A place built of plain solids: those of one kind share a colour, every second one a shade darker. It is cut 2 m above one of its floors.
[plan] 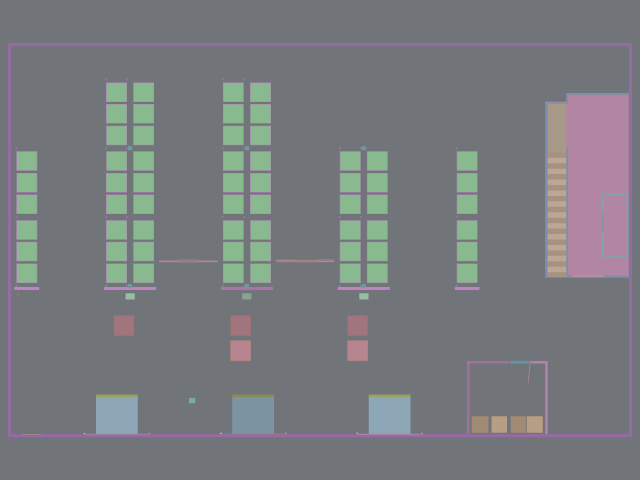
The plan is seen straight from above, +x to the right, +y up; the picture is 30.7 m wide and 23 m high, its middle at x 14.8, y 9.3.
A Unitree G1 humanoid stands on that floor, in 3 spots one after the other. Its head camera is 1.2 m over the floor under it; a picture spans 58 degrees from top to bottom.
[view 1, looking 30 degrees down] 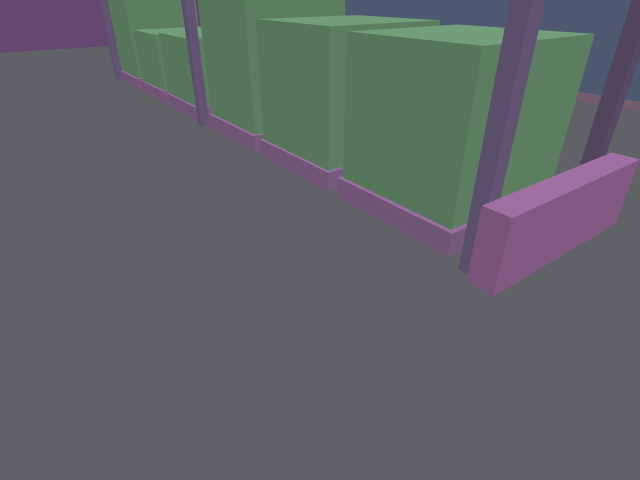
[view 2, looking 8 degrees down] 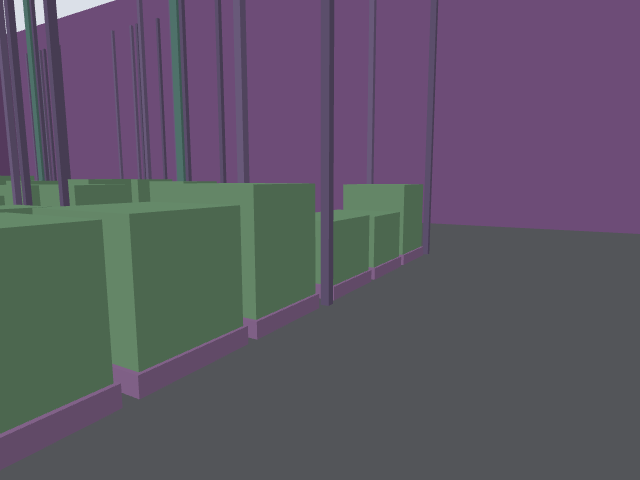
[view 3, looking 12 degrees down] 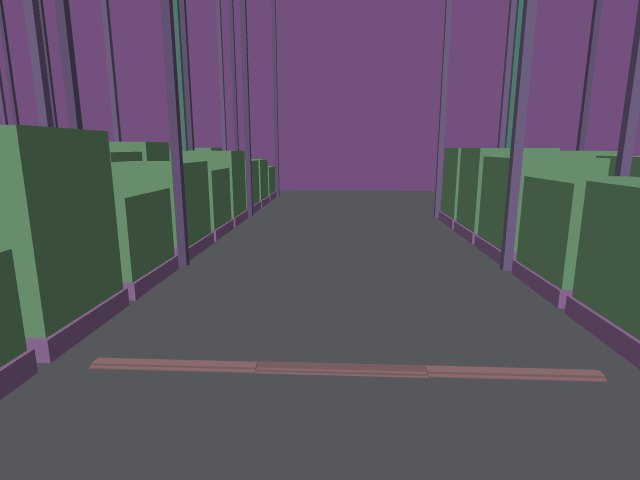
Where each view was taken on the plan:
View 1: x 19.70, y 6.10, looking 54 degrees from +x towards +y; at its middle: ground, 2.40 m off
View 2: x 24.33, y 6.84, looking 120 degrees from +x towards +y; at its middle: row_load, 4.35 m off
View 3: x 14.10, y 6.10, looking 93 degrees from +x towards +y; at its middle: ground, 5.77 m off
